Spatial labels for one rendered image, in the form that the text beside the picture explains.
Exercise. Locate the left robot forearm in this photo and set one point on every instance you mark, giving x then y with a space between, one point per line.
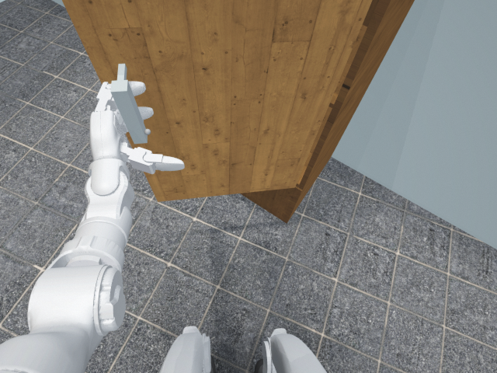
104 230

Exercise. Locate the robot thigh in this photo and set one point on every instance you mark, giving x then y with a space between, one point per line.
189 353
285 353

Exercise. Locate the robot left hand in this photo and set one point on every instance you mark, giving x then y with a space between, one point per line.
107 130

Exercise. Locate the left robot upper arm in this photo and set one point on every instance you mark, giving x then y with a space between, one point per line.
71 311

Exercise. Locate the handle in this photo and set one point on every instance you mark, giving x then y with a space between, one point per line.
125 101

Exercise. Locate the robot right thigh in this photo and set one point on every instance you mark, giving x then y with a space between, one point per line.
285 353

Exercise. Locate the cupboard door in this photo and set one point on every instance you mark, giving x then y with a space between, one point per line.
239 88

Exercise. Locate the robot left thigh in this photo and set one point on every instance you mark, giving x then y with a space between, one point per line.
189 353

